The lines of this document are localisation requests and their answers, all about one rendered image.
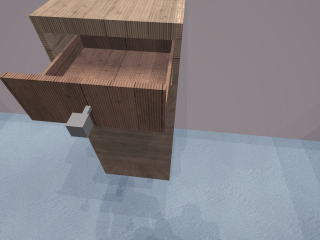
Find drawer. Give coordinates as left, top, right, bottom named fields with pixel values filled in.
left=0, top=34, right=175, bottom=133

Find handle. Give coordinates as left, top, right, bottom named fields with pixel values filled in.
left=65, top=105, right=93, bottom=138

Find cabinet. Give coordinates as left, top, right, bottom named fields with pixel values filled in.
left=29, top=0, right=185, bottom=181

